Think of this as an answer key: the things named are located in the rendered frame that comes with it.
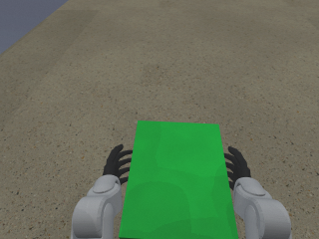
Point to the left robot forearm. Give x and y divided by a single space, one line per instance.
93 216

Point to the robot right hand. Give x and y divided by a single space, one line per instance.
239 166

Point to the right robot forearm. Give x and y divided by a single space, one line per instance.
264 217

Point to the carton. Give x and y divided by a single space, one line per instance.
178 185

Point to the robot left hand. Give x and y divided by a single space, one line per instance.
113 164

